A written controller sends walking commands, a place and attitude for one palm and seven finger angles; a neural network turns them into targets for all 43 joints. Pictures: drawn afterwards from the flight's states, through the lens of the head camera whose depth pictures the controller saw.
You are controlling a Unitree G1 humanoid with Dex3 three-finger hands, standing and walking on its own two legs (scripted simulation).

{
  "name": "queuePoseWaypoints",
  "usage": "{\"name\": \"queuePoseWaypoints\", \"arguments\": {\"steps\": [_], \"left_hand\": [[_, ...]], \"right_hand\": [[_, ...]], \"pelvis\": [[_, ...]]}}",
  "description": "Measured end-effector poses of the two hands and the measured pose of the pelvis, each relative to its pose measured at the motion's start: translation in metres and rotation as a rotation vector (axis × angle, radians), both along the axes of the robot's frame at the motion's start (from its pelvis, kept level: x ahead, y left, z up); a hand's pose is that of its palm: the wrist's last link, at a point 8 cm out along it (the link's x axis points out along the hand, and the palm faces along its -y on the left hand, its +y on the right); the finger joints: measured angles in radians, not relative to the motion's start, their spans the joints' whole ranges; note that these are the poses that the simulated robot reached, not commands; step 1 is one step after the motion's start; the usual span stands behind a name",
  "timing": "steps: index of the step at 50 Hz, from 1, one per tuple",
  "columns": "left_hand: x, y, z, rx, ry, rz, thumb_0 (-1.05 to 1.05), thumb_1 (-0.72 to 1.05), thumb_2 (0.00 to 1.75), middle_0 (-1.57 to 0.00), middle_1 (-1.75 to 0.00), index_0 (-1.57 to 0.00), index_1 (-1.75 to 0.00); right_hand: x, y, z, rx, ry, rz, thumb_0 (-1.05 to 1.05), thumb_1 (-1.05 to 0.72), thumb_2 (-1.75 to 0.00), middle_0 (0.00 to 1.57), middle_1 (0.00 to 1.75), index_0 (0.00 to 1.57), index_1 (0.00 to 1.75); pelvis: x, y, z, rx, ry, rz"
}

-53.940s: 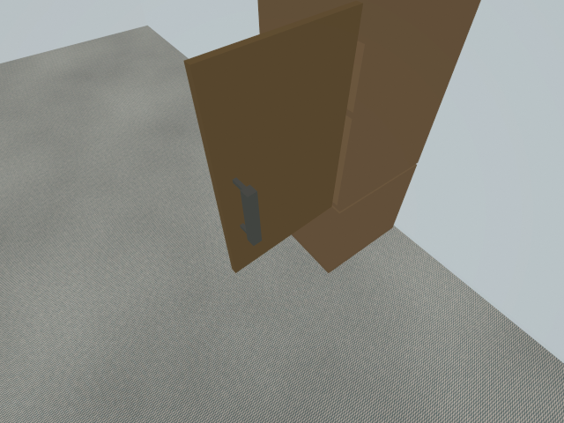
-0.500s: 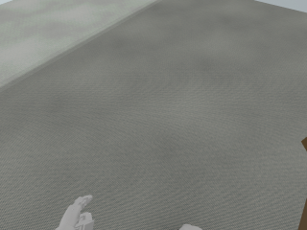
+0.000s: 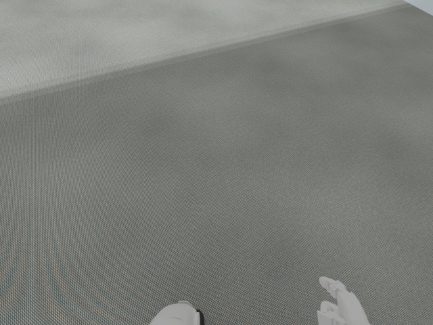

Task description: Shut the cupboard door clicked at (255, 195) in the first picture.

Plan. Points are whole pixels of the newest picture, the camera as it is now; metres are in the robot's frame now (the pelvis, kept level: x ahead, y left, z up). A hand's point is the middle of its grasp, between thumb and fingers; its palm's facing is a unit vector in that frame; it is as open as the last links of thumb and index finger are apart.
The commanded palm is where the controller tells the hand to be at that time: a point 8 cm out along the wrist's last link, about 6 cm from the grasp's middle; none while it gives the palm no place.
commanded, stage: walk to a spot facing it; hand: left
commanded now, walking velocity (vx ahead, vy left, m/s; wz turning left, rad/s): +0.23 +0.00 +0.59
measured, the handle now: out of the picture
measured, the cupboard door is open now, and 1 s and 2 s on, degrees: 40 40 40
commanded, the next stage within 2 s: turn to face it in 0.04 s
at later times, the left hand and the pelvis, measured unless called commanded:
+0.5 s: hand (147, 262) +0.24 +0.18 -0.15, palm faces +0.00 -0.99 -0.17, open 7.4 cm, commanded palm none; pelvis +0.16 +0.00 +0.02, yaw -1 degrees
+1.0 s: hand (144, 226) +0.33 +0.21 -0.15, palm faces -0.18 -0.96 -0.23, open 7.4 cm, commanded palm none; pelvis +0.24 +0.02 +0.02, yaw -17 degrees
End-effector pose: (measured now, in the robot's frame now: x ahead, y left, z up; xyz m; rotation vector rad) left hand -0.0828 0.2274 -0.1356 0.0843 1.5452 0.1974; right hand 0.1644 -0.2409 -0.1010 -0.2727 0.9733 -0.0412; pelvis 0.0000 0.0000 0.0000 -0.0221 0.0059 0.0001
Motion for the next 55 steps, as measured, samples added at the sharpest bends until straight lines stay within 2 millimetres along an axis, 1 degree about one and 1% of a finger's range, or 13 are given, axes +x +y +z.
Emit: {"name": "queuePoseWaypoints", "arguments": {"steps": [2,4,8,11,14,17,28,31,35,42,48,52,55], "left_hand": [[0.021,0.011,-0.006,0.001,-0.005,0.017,0.01,0.91,0.90,-0.20,-0.30,-0.20,-0.30],[0.056,0.022,-0.005,0.020,-0.068,0.027,0.01,0.91,0.90,-0.20,-0.30,-0.20,-0.30],[0.141,0.040,0.008,0.047,-0.254,0.024,0.01,0.91,0.90,-0.20,-0.30,-0.20,-0.30],[0.197,0.046,0.021,0.058,-0.364,0.013,0.01,0.91,0.90,-0.20,-0.29,-0.19,-0.30],[0.237,0.044,0.029,0.058,-0.413,0.000,0.00,0.91,0.90,-0.20,-0.29,-0.19,-0.30],[0.266,0.037,0.029,0.046,-0.413,-0.018,0.00,0.91,0.90,-0.20,-0.29,-0.19,-0.30],[0.340,-0.013,0.012,0.008,-0.300,-0.175,0.00,0.91,0.90,-0.20,-0.30,-0.20,-0.30],[0.350,-0.021,0.015,0.020,-0.303,-0.194,0.00,0.91,0.90,-0.20,-0.30,-0.20,-0.30],[0.353,-0.023,0.023,0.036,-0.267,-0.202,0.00,0.91,0.90,-0.20,-0.30,-0.20,-0.30],[0.367,-0.010,0.031,0.043,-0.229,-0.256,0.00,0.91,0.90,-0.21,-0.30,-0.20,-0.30],[0.397,0.016,0.027,0.042,-0.243,-0.297,0.01,0.91,0.90,-0.21,-0.30,-0.20,-0.30],[0.429,0.038,0.012,0.037,-0.257,-0.333,0.01,0.91,0.90,-0.21,-0.30,-0.20,-0.30],[0.455,0.045,0.013,0.035,-0.276,-0.385,0.01,0.91,0.90,-0.20,-0.30,-0.20,-0.30]], "right_hand": [[0.018,0.009,-0.002,-0.011,-0.018,0.015,0.00,-0.91,-0.90,0.20,0.30,0.20,0.30],[0.022,0.015,-0.001,-0.025,0.016,0.026,0.00,-0.91,-0.90,0.20,0.30,0.20,0.30],[0.013,0.024,0.005,-0.043,0.124,0.027,0.00,-0.91,-0.90,0.20,0.30,0.20,0.30],[0.005,0.028,0.008,-0.043,0.196,0.001,0.01,-0.91,-0.90,0.20,0.30,0.20,0.30],[-0.003,0.027,0.010,-0.042,0.248,-0.045,0.01,-0.92,-0.90,0.20,0.30,0.20,0.30],[-0.008,0.027,0.008,-0.029,0.287,-0.093,0.01,-0.92,-0.90,0.20,0.30,0.20,0.30],[-0.016,0.012,-0.032,0.051,0.418,-0.293,0.01,-0.91,-0.90,0.20,0.30,0.20,0.30],[-0.004,0.002,-0.034,0.057,0.430,-0.323,0.01,-0.91,-0.90,0.20,0.30,0.20,0.30],[0.030,-0.011,-0.023,0.054,0.369,-0.327,0.01,-0.91,-0.90,0.20,0.30,0.20,0.30],[0.098,-0.024,-0.005,0.042,0.187,-0.346,0.01,-0.91,-0.90,0.20,0.30,0.20,0.30],[0.138,-0.017,0.009,0.015,0.071,-0.369,0.01,-0.91,-0.90,0.20,0.30,0.20,0.30],[0.146,-0.006,0.011,-0.023,0.009,-0.395,0.01,-0.91,-0.90,0.20,0.30,0.20,0.30],[0.131,0.005,0.017,-0.035,0.036,-0.412,0.01,-0.91,-0.90,0.20,0.30,0.20,0.30]], "pelvis": [[0.014,0.008,-0.003,0.000,-0.010,0.029],[0.026,0.012,0.002,0.000,-0.016,0.048],[0.050,0.016,0.017,-0.008,-0.012,0.093],[0.070,0.018,0.025,-0.014,-0.011,0.112],[0.092,0.018,0.031,-0.014,-0.013,0.110],[0.114,0.016,0.032,-0.005,-0.017,0.090],[0.180,-0.008,0.010,0.019,-0.006,-0.066],[0.188,-0.015,0.011,0.013,-0.008,-0.091],[0.196,-0.019,0.022,0.025,-0.001,-0.127],[0.212,-0.012,0.028,0.038,0.011,-0.202],[0.230,0.008,0.025,0.036,0.009,-0.273],[0.244,0.026,0.013,0.014,0.015,-0.323],[0.246,0.031,0.017,0.016,-0.001,-0.373]]}}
